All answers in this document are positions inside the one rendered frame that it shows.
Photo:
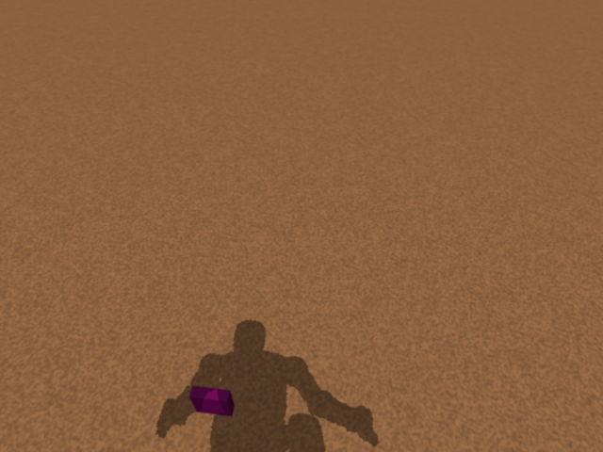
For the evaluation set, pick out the carton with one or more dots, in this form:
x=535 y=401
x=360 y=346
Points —
x=211 y=400

